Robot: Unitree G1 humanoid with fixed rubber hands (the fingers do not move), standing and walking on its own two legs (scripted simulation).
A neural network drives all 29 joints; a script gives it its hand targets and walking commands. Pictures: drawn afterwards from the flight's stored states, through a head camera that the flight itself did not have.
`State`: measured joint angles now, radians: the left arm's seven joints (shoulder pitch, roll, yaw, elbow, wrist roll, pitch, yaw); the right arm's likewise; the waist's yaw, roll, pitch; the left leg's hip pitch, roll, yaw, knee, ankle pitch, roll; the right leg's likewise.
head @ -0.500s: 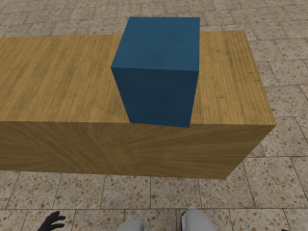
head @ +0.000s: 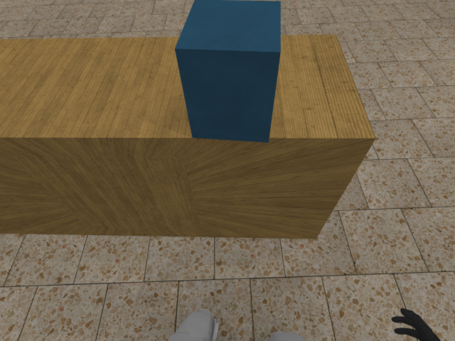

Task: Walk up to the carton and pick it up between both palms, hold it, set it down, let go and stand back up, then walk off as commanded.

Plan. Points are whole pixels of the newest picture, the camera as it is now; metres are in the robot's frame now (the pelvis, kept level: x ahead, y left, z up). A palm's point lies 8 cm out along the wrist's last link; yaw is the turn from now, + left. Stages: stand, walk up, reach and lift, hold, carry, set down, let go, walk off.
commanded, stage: walk off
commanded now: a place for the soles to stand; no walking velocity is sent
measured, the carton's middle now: (233, 74) +0.69 +0.01 +0.05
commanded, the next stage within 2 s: stand in 0.06 s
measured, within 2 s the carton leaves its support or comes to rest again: neither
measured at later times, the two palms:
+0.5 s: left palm out of the picture +0.04 +0.30 -0.08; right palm out of the picture +0.04 -0.28 -0.10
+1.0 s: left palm out of the picture +0.06 +0.31 -0.08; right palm out of the picture +0.07 -0.29 -0.08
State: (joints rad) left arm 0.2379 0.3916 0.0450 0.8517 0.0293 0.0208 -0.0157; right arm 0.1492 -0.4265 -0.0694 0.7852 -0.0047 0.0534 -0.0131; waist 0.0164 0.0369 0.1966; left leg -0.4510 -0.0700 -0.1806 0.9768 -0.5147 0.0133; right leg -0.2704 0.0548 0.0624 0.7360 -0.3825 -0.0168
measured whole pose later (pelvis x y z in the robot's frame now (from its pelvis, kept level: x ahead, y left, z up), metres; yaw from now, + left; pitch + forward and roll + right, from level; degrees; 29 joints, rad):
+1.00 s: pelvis -0.02 +0.01 +0.03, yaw +2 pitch -3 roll +0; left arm 0.07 0.36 0.01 1.13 0.00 -0.02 -0.01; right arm 0.07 -0.37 -0.01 1.13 -0.01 -0.01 0.01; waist 0.00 0.00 0.09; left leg -0.11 -0.01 -0.09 0.35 -0.18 -0.02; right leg -0.14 0.01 0.06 0.36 -0.16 0.01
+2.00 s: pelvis -0.01 +0.01 +0.03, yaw +3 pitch -3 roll +0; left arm 0.09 0.36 0.00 1.14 0.00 -0.01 -0.01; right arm 0.09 -0.38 0.01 1.14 0.00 -0.01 0.01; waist 0.01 0.01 0.08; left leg -0.10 -0.01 -0.10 0.33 -0.18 -0.02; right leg -0.12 0.00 0.04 0.33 -0.17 0.01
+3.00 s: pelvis +0.00 +0.01 +0.04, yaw +3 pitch -3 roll +0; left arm 0.10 0.35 0.00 1.13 0.00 -0.01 -0.01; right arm 0.10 -0.37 0.01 1.13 -0.01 -0.01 0.00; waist 0.01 0.01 0.08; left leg -0.09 -0.01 -0.09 0.32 -0.18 -0.02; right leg -0.11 -0.01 0.03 0.33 -0.17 0.02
